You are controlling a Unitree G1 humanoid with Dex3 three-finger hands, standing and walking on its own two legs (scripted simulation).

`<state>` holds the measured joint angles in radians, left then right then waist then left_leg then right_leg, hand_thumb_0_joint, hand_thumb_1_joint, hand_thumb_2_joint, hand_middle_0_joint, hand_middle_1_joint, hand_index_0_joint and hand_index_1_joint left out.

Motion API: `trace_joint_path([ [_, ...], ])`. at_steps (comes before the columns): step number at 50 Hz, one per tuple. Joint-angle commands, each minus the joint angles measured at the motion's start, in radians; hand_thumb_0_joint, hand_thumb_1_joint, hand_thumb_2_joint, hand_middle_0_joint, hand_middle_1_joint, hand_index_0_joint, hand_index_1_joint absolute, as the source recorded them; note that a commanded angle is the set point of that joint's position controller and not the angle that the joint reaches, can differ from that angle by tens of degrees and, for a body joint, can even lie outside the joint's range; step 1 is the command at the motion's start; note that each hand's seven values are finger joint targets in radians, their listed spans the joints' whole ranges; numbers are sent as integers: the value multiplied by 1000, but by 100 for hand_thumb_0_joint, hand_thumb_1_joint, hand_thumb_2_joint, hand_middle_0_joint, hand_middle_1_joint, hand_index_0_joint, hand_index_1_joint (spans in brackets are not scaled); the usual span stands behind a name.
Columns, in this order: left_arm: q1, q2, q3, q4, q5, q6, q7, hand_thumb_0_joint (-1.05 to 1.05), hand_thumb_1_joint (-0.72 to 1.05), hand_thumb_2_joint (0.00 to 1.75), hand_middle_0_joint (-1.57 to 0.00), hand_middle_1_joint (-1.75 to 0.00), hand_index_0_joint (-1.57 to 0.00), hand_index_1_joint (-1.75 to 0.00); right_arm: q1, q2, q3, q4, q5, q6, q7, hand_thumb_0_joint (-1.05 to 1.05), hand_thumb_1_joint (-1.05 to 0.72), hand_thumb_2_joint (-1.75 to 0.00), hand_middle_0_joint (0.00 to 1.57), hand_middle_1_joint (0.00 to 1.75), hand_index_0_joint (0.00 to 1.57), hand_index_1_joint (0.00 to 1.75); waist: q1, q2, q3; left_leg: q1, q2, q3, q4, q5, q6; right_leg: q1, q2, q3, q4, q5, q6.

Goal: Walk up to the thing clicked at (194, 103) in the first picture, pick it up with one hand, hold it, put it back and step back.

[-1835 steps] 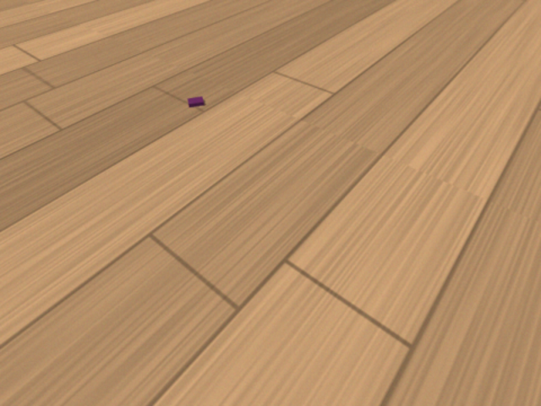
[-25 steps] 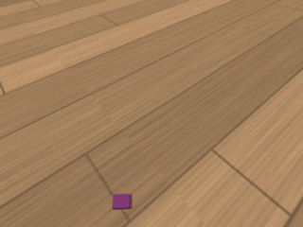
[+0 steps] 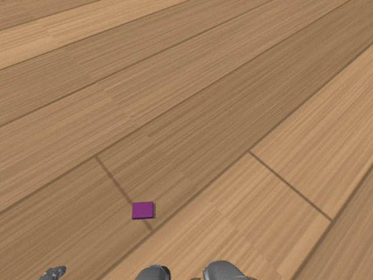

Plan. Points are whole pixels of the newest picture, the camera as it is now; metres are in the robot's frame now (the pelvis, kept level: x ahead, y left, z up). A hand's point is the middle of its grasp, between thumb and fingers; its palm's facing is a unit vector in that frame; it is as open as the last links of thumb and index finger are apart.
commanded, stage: step back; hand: left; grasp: from above
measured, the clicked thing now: (142, 210) +0.50 +0.21 -0.75
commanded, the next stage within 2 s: none
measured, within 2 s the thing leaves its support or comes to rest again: neither
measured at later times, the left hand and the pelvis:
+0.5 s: hand out of the picture -0.04 +0.23 -0.12, palm faces -0.01 -0.89 -0.45, open 7.4 cm; pelvis -0.11 -0.04 +0.01, yaw +0 degrees
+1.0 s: hand out of the picture -0.17 +0.20 -0.15, palm faces -0.02 -0.91 -0.42, open 7.4 cm; pelvis -0.26 -0.07 -0.01, yaw -2 degrees
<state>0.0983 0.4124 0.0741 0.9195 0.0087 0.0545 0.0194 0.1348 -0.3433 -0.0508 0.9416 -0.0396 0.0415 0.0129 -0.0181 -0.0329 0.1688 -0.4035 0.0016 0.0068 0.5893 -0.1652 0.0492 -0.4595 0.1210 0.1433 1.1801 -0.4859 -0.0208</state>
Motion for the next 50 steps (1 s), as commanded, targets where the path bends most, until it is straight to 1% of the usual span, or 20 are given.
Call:
trace_joint_path([
  [1,114,168,52,-54,12,-15,4,0,90,90,-20,-30,-20,-30,-10,-253,-71,-107,3,-41,-30,0,-90,-90,20,30,20,30,11,139,-249,310,235,-294,-231,-42,162,-55,-39,21,-33,7,41],
  [5,110,153,47,-75,7,-19,-3,0,90,90,-20,-30,-20,-30,15,-282,-73,-109,6,-30,-32,0,-90,-90,20,30,20,30,-18,192,-245,329,268,-259,-212,19,186,24,-84,-28,-263,-59,47],
  [11,365,155,67,30,18,-22,-17,0,90,90,-20,-30,-20,-30,-73,-298,-74,-136,16,3,-25,0,-90,-90,20,30,20,30,60,192,-252,49,199,-188,-171,-228,72,354,-114,-139,-746,167,-13],
  [12,327,204,82,8,36,-25,-17,0,90,90,-20,-30,-20,-30,-54,-254,-63,-138,28,4,-22,0,-90,-90,20,30,20,30,48,25,-190,-79,96,-123,-37,-321,2,318,-212,73,-831,29,-58],
  [13,235,291,102,-53,40,-26,-18,0,90,90,-20,-30,-20,-30,-80,-199,-49,-153,34,-3,-26,0,-90,-90,20,30,20,30,60,-225,-94,-203,-97,-38,200,-363,-60,179,-408,365,-961,-109,-141],
  [14,121,366,111,-109,45,-24,-12,0,90,90,-20,-30,-20,-30,-102,-249,-73,-142,23,-1,-41,0,-90,-90,20,30,20,30,80,-266,-25,-109,-84,-128,436,-406,-79,-78,-554,492,-1029,-142,-280],
  [15,50,320,105,-144,41,-34,-8,0,90,90,-20,-30,-20,-30,-61,-285,-82,-122,29,1,-38,0,-90,-90,20,30,20,30,39,-220,13,-52,-65,-175,547,-354,-76,-151,-536,431,-1023,-109,-274],
  [18,-43,187,78,-158,34,-48,3,0,90,90,-20,-30,-20,-30,71,-204,-45,-74,44,-8,-36,0,-90,-90,20,30,20,30,-62,-106,-61,-113,-165,-187,600,-213,-55,107,-290,-1,-831,524,-98],
  [25,178,161,76,-168,24,-36,26,0,90,90,-20,-30,-20,-30,-3,-198,-21,-142,30,-30,-48,0,-90,-90,20,30,20,30,96,-143,-211,-182,-52,-102,227,-319,-66,590,-371,54,-646,815,-173],
  [27,141,179,72,-187,14,-29,24,0,90,90,-20,-30,-20,-30,54,-200,-27,-133,26,-37,-48,0,-90,-90,20,30,20,30,70,-171,-247,-50,-13,-66,41,-296,-46,548,-391,62,-587,872,-175],
  [29,90,190,62,-204,-2,-17,16,0,90,90,-20,-30,-20,-30,129,-205,-39,-102,22,-41,-44,0,-90,-90,20,30,20,30,25,-120,-276,113,-21,-15,-223,-13,-37,475,-349,3,-498,825,-126],
  [30,88,169,50,-220,-3,-14,14,0,90,90,-20,-30,-20,-30,115,-241,-55,-110,14,-43,-44,0,-90,-90,20,30,20,30,31,-62,-282,204,35,-101,-215,205,-13,362,-309,-13,-473,704,-76],
  [31,96,143,47,-231,-6,-15,10,0,90,90,-20,-30,-20,-30,96,-307,-74,-124,8,-43,-43,0,-90,-90,20,30,20,30,46,99,-306,302,184,-292,-155,422,50,203,-208,-74,-392,494,-35],
  [32,75,128,44,-230,-15,-14,11,0,90,90,-20,-30,-20,-30,43,-358,-82,-142,14,-38,-35,0,-90,-90,20,30,20,30,42,217,-258,316,293,-395,-169,507,162,62,-58,-148,-300,74,-6],
  [33,12,155,61,-232,-5,-13,23,0,90,90,-20,-30,-20,-30,64,-397,-88,-150,10,-37,-35,0,-90,-90,20,30,20,30,-29,299,-239,206,387,-517,-195,514,272,74,-52,-54,-117,-190,4],
  [37,84,153,60,-191,-13,-12,15,0,90,90,-20,-30,-20,-30,-36,-271,-55,-176,7,-33,-48,0,-90,-90,20,30,20,30,43,148,-164,189,244,-237,-154,448,186,-13,-25,21,63,-48,-9],
  [43,101,128,52,-176,-2,-37,12,0,90,90,-20,-30,-20,-30,0,-264,-61,-182,8,-22,-40,0,-90,-90,20,30,20,30,1,220,-182,302,255,-218,-97,366,204,31,-90,-53,-274,-27,43],
  [48,203,145,58,-96,18,-65,15,0,90,90,-20,-30,-20,-30,-64,-271,-58,-199,36,9,-27,0,-90,-90,20,30,20,30,45,193,-278,163,156,-142,67,135,87,312,-101,-135,-793,334,12],
  [49,188,211,76,-104,33,-70,12,0,90,90,-20,-30,-20,-30,-48,-236,-48,-204,43,9,-24,0,-90,-90,20,30,20,30,34,54,-262,-17,79,-125,141,-34,27,376,-203,56,-766,329,-34],
  [50,165,300,99,-124,31,-66,7,0,90,90,-20,-30,-20,-30,-62,-197,-39,-228,46,7,-26,0,-90,-90,20,30,20,30,52,-178,-208,-182,-96,-76,318,-344,-34,325,-400,319,-834,308,-147],
])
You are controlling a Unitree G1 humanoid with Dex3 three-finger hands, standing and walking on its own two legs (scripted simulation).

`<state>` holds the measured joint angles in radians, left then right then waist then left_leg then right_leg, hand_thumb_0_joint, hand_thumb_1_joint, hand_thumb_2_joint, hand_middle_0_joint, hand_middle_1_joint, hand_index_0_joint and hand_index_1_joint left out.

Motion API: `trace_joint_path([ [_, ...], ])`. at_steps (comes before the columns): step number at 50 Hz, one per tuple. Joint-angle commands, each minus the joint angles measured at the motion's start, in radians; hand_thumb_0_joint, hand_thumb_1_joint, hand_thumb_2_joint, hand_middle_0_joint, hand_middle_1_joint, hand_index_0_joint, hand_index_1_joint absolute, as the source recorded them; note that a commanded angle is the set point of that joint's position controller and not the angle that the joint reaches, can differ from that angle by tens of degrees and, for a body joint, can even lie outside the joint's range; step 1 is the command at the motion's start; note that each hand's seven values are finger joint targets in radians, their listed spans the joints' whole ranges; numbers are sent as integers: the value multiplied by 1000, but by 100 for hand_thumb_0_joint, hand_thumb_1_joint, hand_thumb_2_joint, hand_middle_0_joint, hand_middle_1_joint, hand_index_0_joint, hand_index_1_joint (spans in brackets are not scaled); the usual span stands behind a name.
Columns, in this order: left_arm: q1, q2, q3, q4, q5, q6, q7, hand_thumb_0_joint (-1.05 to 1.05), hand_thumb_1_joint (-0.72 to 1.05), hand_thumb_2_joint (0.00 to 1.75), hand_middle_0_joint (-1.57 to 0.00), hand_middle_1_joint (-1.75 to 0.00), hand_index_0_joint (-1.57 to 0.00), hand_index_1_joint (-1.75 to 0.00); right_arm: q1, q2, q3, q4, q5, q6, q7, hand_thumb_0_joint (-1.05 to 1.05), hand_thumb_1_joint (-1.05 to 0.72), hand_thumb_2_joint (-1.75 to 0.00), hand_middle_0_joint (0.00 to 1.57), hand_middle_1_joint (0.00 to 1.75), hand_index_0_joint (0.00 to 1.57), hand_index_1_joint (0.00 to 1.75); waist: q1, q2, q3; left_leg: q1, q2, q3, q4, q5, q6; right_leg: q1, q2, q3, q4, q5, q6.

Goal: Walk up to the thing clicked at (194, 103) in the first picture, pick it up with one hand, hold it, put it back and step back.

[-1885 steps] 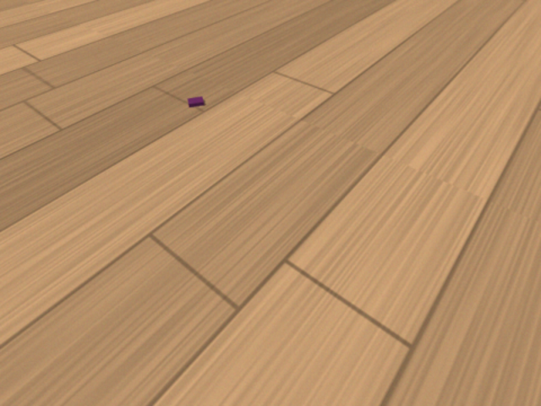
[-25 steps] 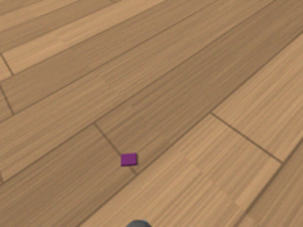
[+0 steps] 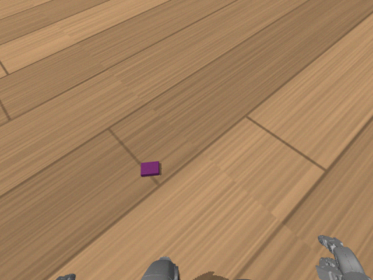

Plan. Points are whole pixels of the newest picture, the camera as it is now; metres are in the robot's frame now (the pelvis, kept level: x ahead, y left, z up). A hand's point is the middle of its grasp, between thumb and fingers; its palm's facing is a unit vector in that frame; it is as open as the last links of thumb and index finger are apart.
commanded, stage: step back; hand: left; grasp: from above
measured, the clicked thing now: (150, 168) +0.75 +0.30 -0.74
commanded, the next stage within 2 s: stand in 1.86 s
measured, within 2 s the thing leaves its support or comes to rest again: neither
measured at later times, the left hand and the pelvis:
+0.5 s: hand out of the picture -0.06 +0.29 -0.13, palm faces +0.09 -0.91 -0.40, open 7.4 cm; pelvis -0.16 +0.01 +0.01, yaw +6 degrees
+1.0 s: hand out of the picture -0.22 +0.28 -0.11, palm faces +0.06 -0.89 -0.45, open 7.4 cm; pelvis -0.28 +0.00 +0.01, yaw +4 degrees
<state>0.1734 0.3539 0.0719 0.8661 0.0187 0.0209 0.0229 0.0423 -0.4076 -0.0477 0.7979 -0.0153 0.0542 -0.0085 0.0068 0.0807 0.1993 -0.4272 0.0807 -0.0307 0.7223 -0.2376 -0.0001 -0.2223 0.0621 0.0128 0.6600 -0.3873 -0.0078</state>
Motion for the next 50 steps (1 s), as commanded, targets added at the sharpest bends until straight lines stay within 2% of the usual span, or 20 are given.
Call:
trace_joint_path([
  [1,28,437,111,-110,30,-29,7,0,90,90,-20,-30,-20,-30,1,-169,-60,-83,7,5,-20,0,-90,-90,20,30,20,30,77,-364,-185,-66,-162,-148,425,-398,-5,-182,-514,632,-377,218,-316],
  [2,-33,393,103,-128,23,-29,16,0,90,90,-20,-30,-20,-30,24,-206,-78,-65,16,5,-20,0,-90,-90,20,30,20,30,32,-310,-120,2,-122,-209,512,-356,-1,-307,-508,601,-394,217,-301],
  [5,-127,276,77,-137,22,-25,18,0,90,90,-20,-30,-20,-30,124,-169,-57,1,22,3,-13,0,-90,-90,20,30,20,30,-47,-196,-136,-67,-222,-169,558,-223,-11,-141,-285,205,-247,421,-174],
  [8,-19,253,71,-134,24,-22,17,0,90,90,-20,-30,-20,-30,119,-165,-46,-4,11,-6,-21,0,-90,-90,20,30,20,30,22,-180,-168,-74,-203,-128,464,-232,-34,-21,-256,183,-219,393,-164],
  [12,55,256,78,-120,23,-12,35,0,90,90,-20,-30,-20,-30,100,-144,-38,-25,1,-18,-23,0,-90,-90,20,30,20,30,67,-277,-267,-125,-125,-105,182,-319,-41,275,-328,229,-145,583,-204],
  [16,-18,290,73,-140,3,9,34,0,90,90,-20,-30,-20,-30,211,-162,-59,24,-13,-17,-13,0,-90,-90,20,30,20,30,12,-328,-326,122,-99,-8,-141,-199,-6,148,-341,217,-93,563,-173],
  [18,-45,264,52,-155,-2,23,27,0,90,90,-20,-30,-20,-30,267,-192,-78,53,-19,-14,-8,0,-90,-90,20,30,20,30,-25,-198,-297,272,-78,-33,-328,11,32,-53,-272,151,-11,365,-92],
  [19,-36,219,42,-160,-8,24,25,0,90,90,-20,-30,-20,-30,240,-261,-94,37,-41,-12,-5,0,-90,-90,20,30,20,30,-19,20,-282,321,113,-303,-358,114,105,-236,-151,62,157,126,-35],
  [20,-88,236,52,-167,-15,20,36,0,90,90,-20,-30,-20,-30,151,-348,-98,1,-37,-6,8,0,-90,-90,20,30,20,30,-31,194,-238,176,260,-464,-404,149,245,-280,-8,-16,340,-257,-6],
  [21,-135,269,69,-155,2,19,43,0,90,90,-20,-30,-20,-30,127,-368,-101,-8,-37,-11,9,0,-90,-90,20,30,20,30,-71,200,-188,-8,324,-558,-457,79,335,-202,-8,90,522,-301,3],
  [25,18,247,66,-67,-22,26,21,0,90,90,-20,-30,-20,-30,-14,-201,-56,-35,-43,-18,-7,0,-90,-90,20,30,20,30,49,24,-123,61,107,-179,-366,177,183,-254,51,158,645,-86,-18],
  [31,21,200,31,-69,-4,-22,23,0,90,90,-20,-30,-20,-30,105,-189,-62,-9,-20,-13,-2,0,-90,-90,20,30,20,30,-30,123,-263,453,164,-189,-222,374,251,-234,-62,50,120,-152,37],
  [35,99,206,40,10,15,-50,18,0,90,90,-20,-30,-20,-30,77,-210,-59,6,-3,10,4,0,-90,-90,20,30,20,30,4,49,-313,295,89,-108,-92,244,154,76,-34,-36,-367,159,-2],
  [36,97,249,51,22,28,-54,19,0,90,90,-20,-30,-20,-30,76,-163,-44,3,0,5,4,0,-90,-90,20,30,20,30,7,-35,-300,126,42,-96,-32,89,110,166,-107,115,-331,192,-28],
  [37,93,326,71,11,34,-58,17,0,90,90,-20,-30,-20,-30,81,-121,-29,-16,6,-2,5,0,-90,-90,20,30,20,30,7,-257,-269,-115,-94,-53,71,-196,38,219,-279,388,-317,196,-90],
  [38,38,412,85,-25,33,-52,16,0,90,90,-20,-30,-20,-30,-3,-158,-46,-33,-1,2,-10,0,-90,-90,20,30,20,30,75,-310,-216,-37,-111,-130,219,-370,-3,-75,-483,554,-360,111,-269],
  [39,-40,395,82,-46,29,-54,19,0,90,90,-20,-30,-20,-30,10,-202,-68,-13,1,3,-11,0,-90,-90,20,30,20,30,44,-287,-132,41,-72,-192,333,-339,-9,-234,-509,573,-391,79,-290],
  [42,-91,259,52,-40,18,-55,19,0,90,90,-20,-30,-20,-30,84,-162,-45,48,13,-12,-3,0,-90,-90,20,30,20,30,-23,-177,-131,-32,-170,-137,338,-209,-4,-45,-285,176,-245,436,-163],
  [47,48,274,67,-21,37,-50,5,0,90,90,-20,-30,-20,-30,53,-140,-33,45,-10,-43,-1,0,-90,-90,20,30,20,30,73,-275,-166,-75,-117,-30,41,-246,-24,161,-267,195,-254,164,-156],
  [50,-27,288,69,-42,26,-36,-8,0,90,90,-20,-30,-20,-30,135,-134,-41,86,-14,-71,2,0,-90,-90,20,30,20,30,21,-287,-204,162,-89,29,-260,-200,-14,46,-306,190,-212,96,-162],
])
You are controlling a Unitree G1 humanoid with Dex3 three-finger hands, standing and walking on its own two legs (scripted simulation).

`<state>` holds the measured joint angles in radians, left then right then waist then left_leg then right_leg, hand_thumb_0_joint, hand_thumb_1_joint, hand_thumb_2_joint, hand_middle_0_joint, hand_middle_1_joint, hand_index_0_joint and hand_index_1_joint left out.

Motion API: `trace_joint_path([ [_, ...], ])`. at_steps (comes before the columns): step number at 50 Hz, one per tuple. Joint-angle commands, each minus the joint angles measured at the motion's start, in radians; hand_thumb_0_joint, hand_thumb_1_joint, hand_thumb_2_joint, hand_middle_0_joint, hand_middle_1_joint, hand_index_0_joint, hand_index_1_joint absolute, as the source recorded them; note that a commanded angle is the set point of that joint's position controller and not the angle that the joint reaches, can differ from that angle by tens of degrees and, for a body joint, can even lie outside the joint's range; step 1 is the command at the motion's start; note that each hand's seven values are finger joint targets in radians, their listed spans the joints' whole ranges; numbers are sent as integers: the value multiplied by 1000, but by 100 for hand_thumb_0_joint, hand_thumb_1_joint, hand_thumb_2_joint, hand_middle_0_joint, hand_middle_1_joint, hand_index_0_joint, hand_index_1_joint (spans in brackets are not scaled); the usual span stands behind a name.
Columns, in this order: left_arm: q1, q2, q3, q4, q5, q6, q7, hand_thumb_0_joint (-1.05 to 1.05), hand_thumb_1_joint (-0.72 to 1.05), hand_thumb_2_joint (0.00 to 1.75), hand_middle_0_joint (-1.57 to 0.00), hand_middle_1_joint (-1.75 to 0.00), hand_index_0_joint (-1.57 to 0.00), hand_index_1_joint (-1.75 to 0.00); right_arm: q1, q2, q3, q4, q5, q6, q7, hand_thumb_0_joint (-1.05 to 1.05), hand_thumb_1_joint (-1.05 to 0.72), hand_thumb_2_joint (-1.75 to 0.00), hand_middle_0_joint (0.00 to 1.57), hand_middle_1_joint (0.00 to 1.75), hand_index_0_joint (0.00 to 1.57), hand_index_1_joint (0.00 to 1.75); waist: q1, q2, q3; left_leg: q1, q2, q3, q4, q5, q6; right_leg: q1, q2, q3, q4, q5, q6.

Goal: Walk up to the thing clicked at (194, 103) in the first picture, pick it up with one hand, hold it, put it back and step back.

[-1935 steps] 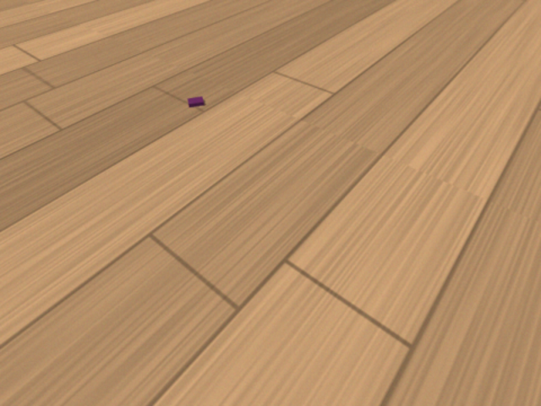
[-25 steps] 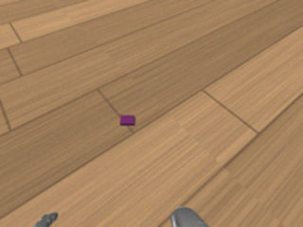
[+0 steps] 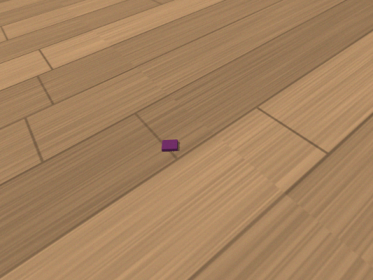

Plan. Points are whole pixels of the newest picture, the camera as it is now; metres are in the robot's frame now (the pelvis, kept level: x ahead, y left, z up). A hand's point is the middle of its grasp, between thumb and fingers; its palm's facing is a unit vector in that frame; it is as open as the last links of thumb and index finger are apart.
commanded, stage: step back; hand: left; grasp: from above
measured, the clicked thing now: (169, 145) +1.05 +0.22 -0.75
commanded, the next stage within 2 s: stand in 0.86 s
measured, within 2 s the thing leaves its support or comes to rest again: neither
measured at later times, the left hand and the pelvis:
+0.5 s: hand out of the picture +0.08 +0.27 -0.15, palm faces +0.03 -0.94 -0.34, open 7.4 cm; pelvis +0.01 +0.01 +0.00, yaw +0 degrees
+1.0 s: hand out of the picture +0.12 +0.27 -0.14, palm faces +0.02 -0.94 -0.34, open 7.4 cm; pelvis +0.02 +0.02 +0.01, yaw +0 degrees
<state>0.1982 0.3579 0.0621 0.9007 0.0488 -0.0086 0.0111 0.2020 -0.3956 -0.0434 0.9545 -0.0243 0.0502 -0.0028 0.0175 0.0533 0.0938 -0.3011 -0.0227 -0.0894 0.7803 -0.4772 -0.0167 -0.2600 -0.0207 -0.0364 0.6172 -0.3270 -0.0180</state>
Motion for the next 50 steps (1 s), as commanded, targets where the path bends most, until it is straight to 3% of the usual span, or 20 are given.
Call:
trace_joint_path([
  [1,-62,265,63,-74,-10,1,-2,0,90,90,-20,-30,-20,-30,12,-145,-55,-42,-6,-74,-5,0,-90,-90,20,30,20,30,-4,-212,-109,139,-23,112,-430,157,10,43,-179,190,-116,22,-119],
  [2,-41,218,44,-74,-11,4,-4,0,90,90,-20,-30,-20,-30,20,-162,-68,-31,-16,-80,-8,0,-90,-90,20,30,20,30,-4,-140,-119,260,13,23,-438,218,25,-62,-148,163,-31,44,-80],
  [4,-62,167,28,-68,-36,6,-7,0,90,90,-20,-30,-20,-30,-19,-274,-76,-48,-23,-90,-11,0,-90,-90,20,30,20,30,-13,98,-78,183,337,-457,-567,-144,188,-257,14,11,151,-187,0],
  [5,-107,253,52,-50,-26,2,-5,0,90,90,-20,-30,-20,-30,-50,-311,-82,-53,-13,-89,-5,0,-90,-90,20,30,20,30,-36,73,-19,-30,376,-470,-586,-247,263,-128,-32,93,235,-254,-4],
  [8,-65,209,42,-29,-33,-15,-23,0,90,90,-20,-30,-20,-30,-106,-201,-51,-57,-23,-95,-2,0,-90,-90,20,30,20,30,5,92,-3,58,227,-201,-503,-3,171,-107,-30,70,64,-140,-15],
  [12,-3,195,46,37,-28,-35,-7,0,90,90,-20,-30,-20,-30,-108,-166,-39,-42,1,-77,4,0,-90,-90,20,30,20,30,36,76,-63,-53,146,-55,-339,219,80,209,16,26,-233,92,-15],
  [13,30,218,51,51,-22,-39,1,0,90,90,-20,-30,-20,-30,-115,-146,-32,-53,7,-75,2,0,-90,-90,20,30,20,30,45,33,-103,-80,117,-22,-264,256,61,272,-26,91,-235,137,-31],
  [14,36,266,56,53,-16,-45,6,0,90,90,-20,-30,-20,-30,-114,-125,-27,-62,12,-74,3,0,-90,-90,20,30,20,30,39,-61,-98,-160,52,5,-186,163,29,268,-141,280,-275,73,-74],
  [15,-5,321,62,53,-18,-45,3,0,90,90,-20,-30,-20,-30,-84,-124,-31,-45,8,-67,-3,0,-90,-90,20,30,20,30,21,-142,-72,-128,5,46,-83,-27,28,143,-266,416,-349,-171,-144],
  [16,-96,327,61,25,-13,-43,-1,0,90,90,-20,-30,-20,-30,-40,-151,-41,-16,1,-66,-3,0,-90,-90,20,30,20,30,-13,-145,-27,-39,34,41,-36,-49,22,-9,-321,452,-367,-280,-196],
  [17,-152,303,55,7,-15,-39,-3,0,90,90,-20,-30,-20,-30,-2,-161,-45,3,0,-70,0,0,-90,-90,20,30,20,30,-46,-129,-2,14,57,39,-110,-22,30,-72,-295,399,-344,-283,-187],
  [19,-172,242,36,9,-22,-38,-4,0,90,90,-20,-30,-20,-30,7,-151,-42,24,0,-84,2,0,-90,-90,20,30,20,30,-64,-104,-17,88,62,5,-316,155,54,-81,-185,220,-260,-62,-94],
  [21,-148,185,21,23,-36,-36,-13,0,90,90,-20,-30,-20,-30,-17,-180,-49,23,-7,-102,-4,0,-90,-90,20,30,20,30,-37,-17,-70,129,185,-176,-460,265,103,-55,-63,82,-76,164,-22],
  [22,-121,184,19,40,-41,-33,-15,0,90,90,-20,-30,-20,-30,-64,-203,-45,11,-5,-105,-4,0,-90,-90,20,30,20,30,-4,5,-75,110,238,-240,-476,261,139,-33,-19,45,-63,73,-1],
  [24,-91,200,23,77,-34,-41,-10,0,90,90,-20,-30,-20,-30,-121,-196,-40,6,0,-100,1,0,-90,-90,20,30,20,30,22,-29,-88,54,227,-160,-400,355,135,101,-37,46,-161,42,-9],
  [28,-91,234,28,83,-41,-49,-2,0,90,90,-20,-30,-20,-30,-79,-163,-37,21,7,-98,-12,0,-90,-90,20,30,20,30,-3,-15,-167,108,103,16,-278,657,47,196,-110,99,-121,468,-47],
  [39,-147,235,23,91,-34,-34,8,0,90,90,-20,-30,-20,-30,-146,-151,-41,32,5,-79,-10,0,-90,-90,20,30,20,30,-3,-91,-125,70,106,-1,-283,470,75,165,-116,101,-142,330,-48],
  [42,-162,235,23,89,-35,-34,8,0,90,90,-20,-30,-20,-30,-143,-153,-39,40,3,-81,-9,0,-90,-90,20,30,20,30,-6,-73,-131,91,111,-6,-297,519,74,165,-112,87,-130,346,-45],
  [44,-164,185,-2,109,-51,-22,7,0,90,90,-20,-30,-20,-30,-139,-178,-25,48,11,-93,-12,0,-90,-90,20,30,20,30,-10,-34,-123,161,165,-66,-370,779,66,167,-90,78,-144,454,-4],
  [50,-165,197,-8,134,-45,-19,7,0,90,90,-20,-30,-20,-30,-174,-163,-15,59,20,-87,-16,0,-90,-90,20,30,20,30,-9,-15,-173,226,147,-30,-412,727,44,235,-99,76,-225,459,0],
])
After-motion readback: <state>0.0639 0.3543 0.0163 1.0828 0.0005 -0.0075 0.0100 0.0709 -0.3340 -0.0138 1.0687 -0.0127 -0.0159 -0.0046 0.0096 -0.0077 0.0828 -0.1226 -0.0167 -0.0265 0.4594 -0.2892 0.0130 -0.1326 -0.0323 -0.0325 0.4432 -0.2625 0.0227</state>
